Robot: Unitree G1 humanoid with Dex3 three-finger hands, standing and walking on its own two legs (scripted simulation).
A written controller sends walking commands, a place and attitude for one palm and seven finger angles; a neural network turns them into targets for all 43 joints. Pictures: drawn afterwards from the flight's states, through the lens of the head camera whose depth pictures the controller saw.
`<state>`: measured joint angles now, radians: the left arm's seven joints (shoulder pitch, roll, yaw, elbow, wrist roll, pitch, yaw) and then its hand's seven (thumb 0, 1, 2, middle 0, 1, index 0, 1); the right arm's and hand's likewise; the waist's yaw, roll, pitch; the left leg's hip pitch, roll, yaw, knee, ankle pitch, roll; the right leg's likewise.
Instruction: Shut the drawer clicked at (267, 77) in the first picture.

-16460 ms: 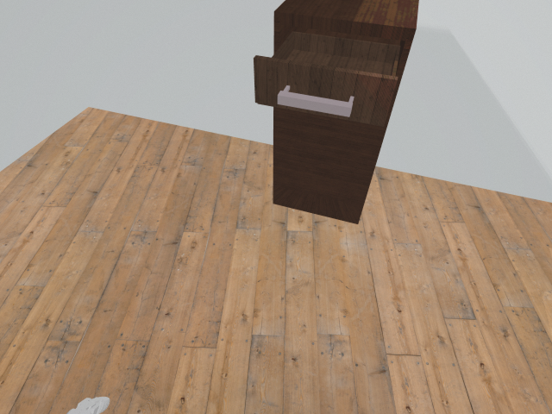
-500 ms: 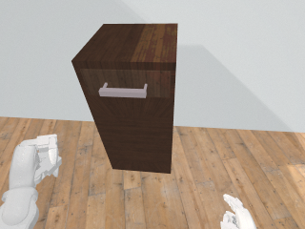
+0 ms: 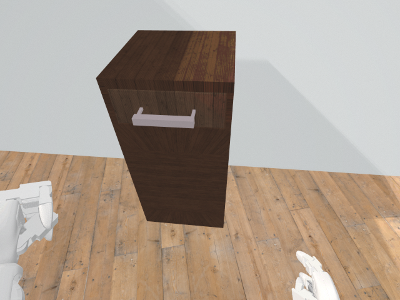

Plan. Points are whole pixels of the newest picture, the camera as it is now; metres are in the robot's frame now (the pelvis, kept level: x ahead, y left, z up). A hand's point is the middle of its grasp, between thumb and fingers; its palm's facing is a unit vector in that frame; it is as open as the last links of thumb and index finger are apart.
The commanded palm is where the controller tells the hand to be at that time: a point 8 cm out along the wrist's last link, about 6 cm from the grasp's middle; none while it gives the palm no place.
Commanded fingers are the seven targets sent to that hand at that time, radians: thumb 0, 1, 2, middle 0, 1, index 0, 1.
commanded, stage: step back with the hand held close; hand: left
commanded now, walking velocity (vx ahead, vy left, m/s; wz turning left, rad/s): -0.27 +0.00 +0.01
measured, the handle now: (165, 116) +0.65 +0.19 +0.01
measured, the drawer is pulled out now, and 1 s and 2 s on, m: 0.00 0.00 0.00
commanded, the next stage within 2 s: stop stepping back and stand still in 1.12 s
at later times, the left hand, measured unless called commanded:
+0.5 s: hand (28, 243) +0.15 +0.26 +0.16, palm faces +0.33 -0.79 -0.52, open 3.2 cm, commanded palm +0.09 +0.30 +0.17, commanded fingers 0.00 0.90 0.90 -1.40 -1.60 -1.40 -1.60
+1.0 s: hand out of the picture +0.09 +0.29 +0.17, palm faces +0.33 -0.84 -0.43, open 3.2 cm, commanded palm +0.03 +0.32 +0.17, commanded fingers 0.00 0.90 0.90 -1.40 -1.60 -1.40 -1.60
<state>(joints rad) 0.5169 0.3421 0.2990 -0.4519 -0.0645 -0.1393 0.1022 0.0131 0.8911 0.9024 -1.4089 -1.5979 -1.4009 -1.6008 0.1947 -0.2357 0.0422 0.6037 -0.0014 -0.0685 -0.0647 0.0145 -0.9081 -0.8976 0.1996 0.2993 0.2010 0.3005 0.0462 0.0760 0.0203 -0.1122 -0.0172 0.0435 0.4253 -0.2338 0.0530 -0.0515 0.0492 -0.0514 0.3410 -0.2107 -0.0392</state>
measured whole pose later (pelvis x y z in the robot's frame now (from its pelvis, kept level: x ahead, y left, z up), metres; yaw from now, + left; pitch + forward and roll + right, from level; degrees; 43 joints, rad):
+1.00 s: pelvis -0.11 +0.04 +0.00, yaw -2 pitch +7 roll -5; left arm 0.64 0.43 0.42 -0.65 -0.04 -0.27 0.15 0.01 0.89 0.90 -1.41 -1.60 -1.40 -1.60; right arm 0.21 -0.16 0.02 0.61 -0.03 -0.11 -0.06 0.01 -0.91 -0.90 0.20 0.30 0.20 0.30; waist 0.01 -0.01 -0.06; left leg -0.47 0.01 0.05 0.31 0.03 0.10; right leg -0.17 0.05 0.01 0.67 -0.51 -0.01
